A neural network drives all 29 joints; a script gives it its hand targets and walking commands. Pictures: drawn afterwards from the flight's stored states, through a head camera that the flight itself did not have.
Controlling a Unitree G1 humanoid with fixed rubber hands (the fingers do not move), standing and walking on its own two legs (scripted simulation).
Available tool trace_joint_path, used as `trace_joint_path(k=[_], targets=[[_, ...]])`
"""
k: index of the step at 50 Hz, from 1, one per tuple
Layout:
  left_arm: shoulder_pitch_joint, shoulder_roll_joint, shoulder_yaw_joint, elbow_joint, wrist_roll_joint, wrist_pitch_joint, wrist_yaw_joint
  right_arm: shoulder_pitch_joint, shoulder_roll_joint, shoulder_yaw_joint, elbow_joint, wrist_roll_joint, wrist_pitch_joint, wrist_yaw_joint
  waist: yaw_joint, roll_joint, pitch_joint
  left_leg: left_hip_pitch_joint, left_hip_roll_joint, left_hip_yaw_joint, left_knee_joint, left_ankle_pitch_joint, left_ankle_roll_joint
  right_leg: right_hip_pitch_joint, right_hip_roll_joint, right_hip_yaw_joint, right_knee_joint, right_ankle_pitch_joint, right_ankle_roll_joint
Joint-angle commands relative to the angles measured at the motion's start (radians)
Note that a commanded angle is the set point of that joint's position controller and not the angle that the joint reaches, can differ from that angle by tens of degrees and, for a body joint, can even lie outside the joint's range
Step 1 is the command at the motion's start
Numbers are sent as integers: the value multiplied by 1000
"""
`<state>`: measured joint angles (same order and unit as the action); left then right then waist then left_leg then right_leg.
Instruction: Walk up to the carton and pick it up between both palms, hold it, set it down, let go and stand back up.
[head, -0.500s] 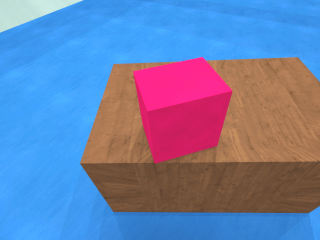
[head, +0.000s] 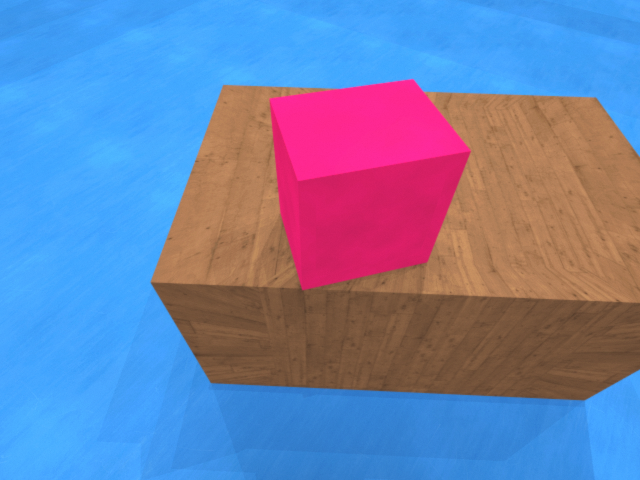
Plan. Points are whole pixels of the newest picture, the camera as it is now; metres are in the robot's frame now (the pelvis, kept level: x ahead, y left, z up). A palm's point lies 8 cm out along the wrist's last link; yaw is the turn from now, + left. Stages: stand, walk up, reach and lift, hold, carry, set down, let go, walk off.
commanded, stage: stand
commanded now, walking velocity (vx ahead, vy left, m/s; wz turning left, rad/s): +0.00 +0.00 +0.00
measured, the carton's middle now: (355, 188) +0.62 -0.05 -0.04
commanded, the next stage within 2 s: none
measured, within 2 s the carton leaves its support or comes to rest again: neither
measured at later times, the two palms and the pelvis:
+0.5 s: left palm out of the picture +0.05 +0.28 -0.13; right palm out of the picture +0.10 -0.25 -0.08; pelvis -0.02 +0.01 +0.00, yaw +4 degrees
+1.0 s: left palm out of the picture -0.03 +0.28 -0.13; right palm out of the picture +0.04 -0.26 -0.10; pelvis -0.08 +0.00 -0.01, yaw +6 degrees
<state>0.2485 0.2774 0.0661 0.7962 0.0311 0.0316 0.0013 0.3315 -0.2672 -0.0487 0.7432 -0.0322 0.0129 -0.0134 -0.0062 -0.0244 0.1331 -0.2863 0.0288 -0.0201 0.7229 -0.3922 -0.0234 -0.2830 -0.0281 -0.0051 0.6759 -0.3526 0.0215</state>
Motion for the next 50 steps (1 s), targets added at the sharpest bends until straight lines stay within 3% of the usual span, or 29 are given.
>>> trace_joint_path(k=[1, 2, 4, 5, 6, 9, 11, 13, 14, 15, 16, 17, 18, 20, 24, 26, 30, 31, 32, 33, 34, 37, 42, 45, 46, 47, 48, 49, 50], targets=[[120, 275, 78, -100, 24, -35, 9, 64, -108, -49, -127, -15, 14, -13, 65, -224, -193, -196, -33, -54, 385, -469, 53, 135, -408, 501, -339, 136, -337], [60, 246, 62, -120, 26, -35, 8, -20, -147, -53, -142, -11, 20, -16, 63, -218, -106, -238, -8, -115, 445, -369, 43, 19, -414, 560, -389, 40, -367], [26, 177, 25, -140, 30, -36, 24, -45, -153, -55, -117, 19, 14, -4, 51, -87, -9, -316, -19, -102, 387, -213, 17, 119, -329, 343, -327, 396, -296], [15, 166, 19, -139, 27, -39, 32, -3, -119, -47, -100, 22, 9, 1, 29, -99, -20, -302, -19, -98, 356, -150, 10, 154, -301, 253, -286, 634, -260], [7, 175, 23, -131, 23, -35, 29, 37, -98, -39, -88, 19, 7, 1, 15, -143, -29, -255, -11, -65, 307, -118, 3, 134, -284, 198, -259, 684, -242], [-15, 164, 19, -141, 0, -18, 16, -9, -109, -47, -115, 18, 0, -1, 35, -231, -45, -148, 10, -4, 104, -73, -14, 115, -224, 106, -182, 725, -224], [-20, 182, 31, -154, 7, -9, 12, 51, -105, -55, -114, 17, -9, 12, 3, -264, -110, -27, 9, 13, -45, -11, 4, 82, -210, 84, -129, 531, -202], [-55, 178, 31, -171, 5, -8, 8, 118, -132, -65, -98, 7, -19, 18, -41, -151, -177, 160, -10, 29, -266, 232, 27, 12, -177, 68, 3, 385, -144], [-3, 138, 19, -168, -2, -8, 6, 114, -166, -69, -100, -6, -27, 18, -36, -20, -225, 236, 45, -63, -272, 294, 56, -57, -134, 36, 113, 225, -96], [16, 71, -5, -198, -24, -12, 13, 11, -238, -73, -151, -16, -30, 14, -15, 236, -209, 225, 247, -349, -315, 517, 136, -196, -19, -50, 269, 14, -19], [49, 101, 21, -188, -12, 16, 19, 57, -277, -107, -128, -15, -26, 7, -42, 262, -245, 70, 354, -484, -388, 270, 310, -106, 35, 2, 434, -439, -16], [1, 127, 19, -190, -13, 33, 31, -80, -264, -95, -147, 0, -21, 1, -27, 325, -128, -61, 386, -537, -420, 320, 339, -132, -1, 75, 516, -361, -10], [-4, 143, 26, -184, -4, 35, 34, -69, -197, -66, -151, 4, -22, -1, -29, 243, -100, -45, 340, -440, -385, 404, 317, -137, -1, 79, 522, -331, -3], [10, 115, 24, -180, -3, 16, 35, -76, -168, -44, -169, -14, -17, -13, -10, 209, -91, 34, 260, -257, -258, 661, 271, -190, -1, 79, 477, -317, -8], [10, 111, 26, -186, 7, 12, 15, -31, -197, -48, -153, -10, -10, -15, -25, 235, -118, 123, 250, -326, -284, 338, 297, -234, -8, 44, 342, -275, 4], [11, 114, 20, -195, 6, 5, 10, -27, -201, -49, -157, -13, -6, -17, -29, 255, -140, 102, 259, -295, -238, 418, 300, -176, -22, 18, 222, -238, 1], [137, 114, 15, -156, -7, -12, 5, -135, -175, -31, -166, 10, 6, -7, 69, 138, -182, -138, 164, -181, -43, 344, 165, 173, 15, -6, -229, 169, -34], [172, 182, 31, -148, 12, -19, 3, -77, -97, -14, -181, 14, 2, 1, 64, -71, -213, -227, 67, -83, 118, 67, 99, 203, -140, 243, -335, -4, -100], [81, 269, 47, -171, 13, -21, 2, -100, -81, -24, -211, 11, 11, -1, 47, -214, -143, -342, -79, 8, 311, -310, 32, 98, -358, 538, -406, 12, -239], [69, 315, 70, -172, 21, -20, 4, -140, -138, -48, -221, -10, 20, -14, 86, -214, -124, -291, -33, -101, 477, -360, 54, -71, -435, 590, -440, -159, -373], [-2, 259, 48, -185, 25, -24, 2, -146, -169, -63, -203, -8, 26, -16, 57, -174, -24, -293, -13, -151, 504, -301, 55, -153, -414, 554, -461, -241, -373], [-19, 174, 14, -195, 26, -30, 17, -39, -140, -61, -116, 10, 6, -1, 17, -104, -8, -324, -43, -114, 436, -153, 29, 46, -271, 263, -321, 322, -258], [17, 178, 20, -180, 13, -19, 12, -64, -116, -54, -139, 7, -12, 11, 53, -185, -78, -196, -3, 3, 138, -62, -9, 93, -219, 209, -244, 241, -244], [-44, 198, 26, -203, 11, -8, 7, 98, -121, -61, -120, 11, -18, 13, -37, -176, -162, 101, -12, 30, -192, 75, 25, -10, -197, 124, -61, 320, -179], [5, 159, 24, -190, 18, -4, -1, 155, -131, -67, -111, -4, -30, 8, -47, -114, -200, 233, 6, -41, -325, 95, 57, -88, -151, 112, 65, 147, -138], [52, 69, 3, -197, 2, -1, -10, 127, -201, -71, -114, -22, -38, 4, -36, 120, -194, 282, 178, -346, -401, -25, 126, -269, -46, 26, 255, -154, -64], [59, 76, 9, -215, 2, 7, 1, 42, -279, -95, -140, -27, -30, -6, -19, 204, -136, 144, 315, -556, -398, 31, 228, -333, 34, 6, 380, -327, -19], [17, 139, 20, -214, 4, 26, 17, -18, -312, -107, -139, -18, -19, -14, -48, 270, -62, -75, 396, -643, -465, 35, 336, -258, 13, 66, 518, -321, -16], [19, 170, 34, -216, 6, 38, 18, -55, -265, -92, -137, -11, -24, -15, -27, 286, -28, -116, 389, -632, -487, 13, 351, -234, -17, 120, 569, -302, -15]])
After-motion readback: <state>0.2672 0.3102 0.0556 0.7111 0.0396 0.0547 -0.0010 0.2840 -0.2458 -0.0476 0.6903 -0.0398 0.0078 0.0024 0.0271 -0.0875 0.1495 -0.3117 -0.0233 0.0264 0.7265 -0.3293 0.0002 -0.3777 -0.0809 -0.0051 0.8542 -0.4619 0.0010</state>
